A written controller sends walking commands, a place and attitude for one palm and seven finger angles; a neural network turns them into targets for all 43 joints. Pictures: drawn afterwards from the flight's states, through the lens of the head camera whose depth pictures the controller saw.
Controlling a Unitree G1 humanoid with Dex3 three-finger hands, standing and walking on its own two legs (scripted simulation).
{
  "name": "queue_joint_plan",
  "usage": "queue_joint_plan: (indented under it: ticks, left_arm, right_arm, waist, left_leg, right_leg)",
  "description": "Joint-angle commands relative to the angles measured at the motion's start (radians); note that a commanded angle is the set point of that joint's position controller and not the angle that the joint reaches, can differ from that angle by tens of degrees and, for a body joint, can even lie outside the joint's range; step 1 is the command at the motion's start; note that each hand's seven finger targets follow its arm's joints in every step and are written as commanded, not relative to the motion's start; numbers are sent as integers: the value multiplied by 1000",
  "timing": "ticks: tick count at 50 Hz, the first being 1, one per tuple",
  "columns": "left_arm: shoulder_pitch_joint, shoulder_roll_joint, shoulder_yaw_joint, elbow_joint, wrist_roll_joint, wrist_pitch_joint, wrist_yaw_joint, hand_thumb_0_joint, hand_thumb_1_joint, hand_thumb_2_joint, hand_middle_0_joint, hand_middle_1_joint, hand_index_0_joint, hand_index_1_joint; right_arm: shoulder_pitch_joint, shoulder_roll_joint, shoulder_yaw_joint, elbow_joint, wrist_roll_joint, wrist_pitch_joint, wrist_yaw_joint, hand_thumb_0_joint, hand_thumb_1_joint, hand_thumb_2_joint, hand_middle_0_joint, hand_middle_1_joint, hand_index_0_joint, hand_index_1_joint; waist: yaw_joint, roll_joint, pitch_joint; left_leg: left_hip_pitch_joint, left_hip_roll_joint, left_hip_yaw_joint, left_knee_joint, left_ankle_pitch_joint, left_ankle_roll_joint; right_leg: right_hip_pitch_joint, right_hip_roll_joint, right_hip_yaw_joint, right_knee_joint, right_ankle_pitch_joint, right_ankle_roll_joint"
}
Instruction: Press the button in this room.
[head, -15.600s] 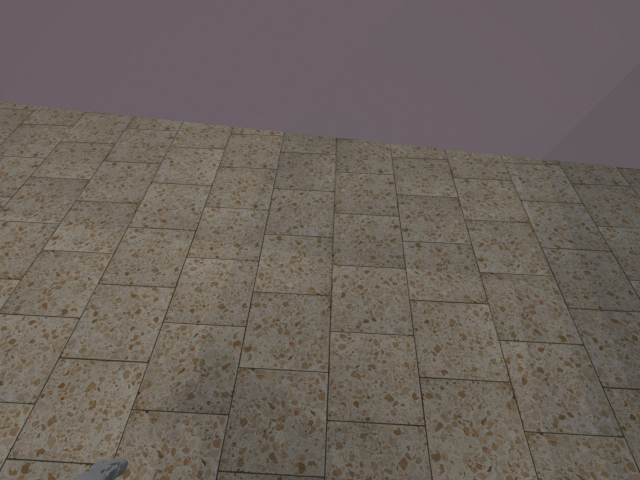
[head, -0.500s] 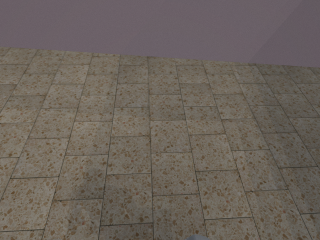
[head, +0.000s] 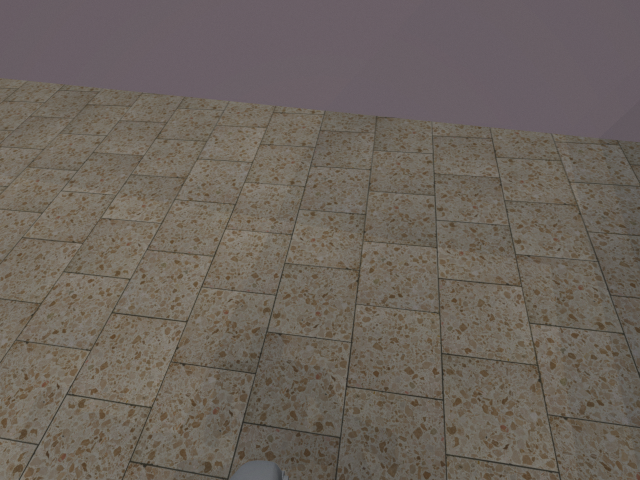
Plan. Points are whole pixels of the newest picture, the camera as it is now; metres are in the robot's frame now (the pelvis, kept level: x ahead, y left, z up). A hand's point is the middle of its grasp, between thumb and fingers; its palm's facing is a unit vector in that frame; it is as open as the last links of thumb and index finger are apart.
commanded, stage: turn or walk to find it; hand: left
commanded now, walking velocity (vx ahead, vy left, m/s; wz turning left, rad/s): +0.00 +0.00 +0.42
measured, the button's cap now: out of the picture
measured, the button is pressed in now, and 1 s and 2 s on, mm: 0 0 0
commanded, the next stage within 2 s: stand and wait in 0.32 s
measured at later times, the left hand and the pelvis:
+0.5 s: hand out of the picture -0.02 +0.27 -0.18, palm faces +0.20 -0.95 -0.24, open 7.4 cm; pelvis -0.03 +0.06 +0.00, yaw +8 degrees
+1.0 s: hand out of the picture +0.01 +0.24 -0.18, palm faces -0.02 -0.98 -0.21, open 7.4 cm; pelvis -0.05 +0.05 -0.01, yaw -4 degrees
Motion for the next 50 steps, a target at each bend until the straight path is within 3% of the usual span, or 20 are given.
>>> queue_joint_plan:
  ticks: [1,6,9,10,11,12,14,16,18,27,32,33,34,35,36,37,39,41,47,50]
  left_arm:
    - [80,229,63,-24,1,-17,12,0,900,900,-200,-300,-200,-300]
    - [67,258,72,-6,5,-7,9,0,900,900,-200,-300,-200,-300]
    - [36,258,74,0,-5,2,6,0,900,900,-200,-300,-200,-300]
    - [24,234,71,-3,-12,8,3,0,900,900,-200,-300,-200,-300]
    - [29,173,63,-36,-18,16,-3,0,900,900,-200,-300,-200,-300]
    - [-34,149,45,-74,-10,25,-5,0,900,900,-200,-300,-200,-300]
    - [-93,166,53,-55,-10,44,-1,0,900,900,-200,-300,-200,-300]
    - [-43,167,57,-20,-7,36,-14,0,900,900,-200,-300,-200,-300]
    - [-5,155,49,8,-8,32,-12,0,900,900,-200,-300,-200,-300]
    - [-27,98,16,45,-8,35,-4,0,900,900,-200,-300,-200,-300]
    - [74,111,33,68,-7,29,-10,0,900,900,-200,-300,-200,-300]
    - [84,147,41,68,-2,21,-8,0,900,900,-200,-300,-200,-300]
    - [79,209,54,63,3,14,-3,0,900,900,-200,-300,-200,-300]
    - [109,239,62,56,-4,14,-1,0,900,900,-200,-300,-200,-300]
    - [108,237,72,54,-5,10,3,0,900,900,-200,-300,-200,-300]
    - [69,221,74,45,-4,13,6,0,900,900,-200,-300,-200,-300]
    - [6,204,75,17,-5,12,3,0,900,900,-200,-300,-200,-300]
    - [-11,205,78,2,-4,11,2,0,900,900,-200,-300,-200,-300]
    - [-13,245,97,-7,2,20,-7,0,900,900,-200,-300,-200,-300]
    - [-76,240,96,-23,-8,30,-10,0,900,900,-200,-300,-200,-300]
  right_arm:
    - [-96,-31,10,-83,6,-31,-5,0,-900,-900,200,300,200,300]
    - [-90,-20,22,-86,16,-46,-8,0,-900,-900,200,300,200,300]
    - [-18,-34,22,-68,13,-58,-11,0,-900,-900,200,300,200,300]
    - [16,-66,15,-61,12,-66,-9,0,-900,-900,200,300,200,300]
    - [41,-164,-9,-69,1,-73,-13,0,-900,-900,200,300,200,300]
    - [65,-226,-19,-67,0,-63,-18,0,-900,-900,200,300,200,300]
    - [8,-176,-9,-62,-1,-64,-37,0,-900,-900,200,300,200,300]
    - [-70,-134,8,-85,1,-72,-39,0,-900,-900,200,300,200,300]
    - [-58,-109,16,-79,6,-84,-41,0,-900,-900,200,300,200,300]
    - [20,-61,16,4,0,-92,-58,0,-900,-900,200,300,200,300]
    - [-12,-81,3,1,7,-79,-57,0,-900,-900,200,300,200,300]
    - [-12,-56,3,-8,12,-77,-55,0,-900,-900,200,300,200,300]
    - [-9,-13,10,-32,17,-75,-53,0,-900,-900,200,300,200,300]
    - [-76,8,19,-60,12,-62,-52,0,-900,-900,200,300,200,300]
    - [-105,-10,15,-72,8,-51,-55,0,-900,-900,200,300,200,300]
    - [-103,-26,10,-69,9,-52,-55,0,-900,-900,200,300,200,300]
    - [-61,-28,8,-48,8,-58,-50,0,-900,-900,200,300,200,300]
    - [-49,-18,9,-46,7,-56,-47,0,-900,-900,200,300,200,300]
    - [-58,-16,15,-77,12,-70,-53,0,-900,-900,200,300,200,300]
    - [46,-22,16,-56,16,-83,-61,0,-900,-900,200,300,200,300]
  waist:
    - [59,-175,-82]
    - [56,-220,-117]
    - [7,-182,-131]
    - [-18,-72,-143]
    - [-33,210,-125]
    - [-57,263,-85]
    - [-40,234,-41]
    - [8,126,-34]
    - [13,93,-68]
    - [-14,120,-41]
    - [32,77,-45]
    - [32,-18,-47]
    - [19,-190,-38]
    - [62,-252,-10]
    - [71,-293,-28]
    - [54,-245,-11]
    - [22,-144,-61]
    - [20,-137,-88]
    - [36,-171,-120]
    - [-19,-162,-140]
  left_leg:
    - [-52,8,38,-151,-71,-1]
    - [55,2,90,-342,-98,22]
    - [239,-3,120,-583,86,40]
    - [356,40,59,-703,179,57]
    - [437,266,-253,-780,338,150]
    - [368,392,-346,-819,470,248]
    - [277,311,-291,-825,382,238]
    - [275,234,-192,-809,400,215]
    - [314,199,-131,-806,475,205]
    - [336,246,-66,-781,521,234]
    - [245,224,-2,-639,398,170]
    - [183,169,43,-547,291,121]
    - [51,65,133,-418,84,67]
    - [1,13,124,-272,-178,41]
    - [-22,19,46,-160,-197,48]
    - [-60,19,22,-76,-156,50]
    - [-58,29,18,-39,-83,35]
    - [-24,30,34,-83,-58,22]
    - [49,4,58,-334,-67,15]
    - [258,-10,79,-610,107,20]
  right_leg:
    - [166,-275,198,-163,338,-93]
    - [159,-294,174,-118,369,-103]
    - [49,-267,106,-25,284,-33]
    - [-53,-226,62,85,168,19]
    - [-282,-91,-3,288,-132,99]
    - [-348,-38,51,448,-376,115]
    - [-354,-35,168,587,-285,112]
    - [-345,-28,174,626,-166,121]
    - [-321,-14,180,630,-119,126]
    - [-154,17,176,280,-188,110]
    - [22,34,146,-14,41,85]
    - [74,-28,248,-92,160,54]
    - [122,-187,453,-133,296,-21]
    - [59,-285,560,-198,363,-125]
    - [30,-266,602,-224,322,-165]
    - [39,-246,585,-216,295,-181]
    - [71,-183,475,-168,335,-148]
    - [64,-154,443,-162,313,-122]
    - [75,-135,501,-111,355,-130]
    - [-39,-85,485,-26,317,-62]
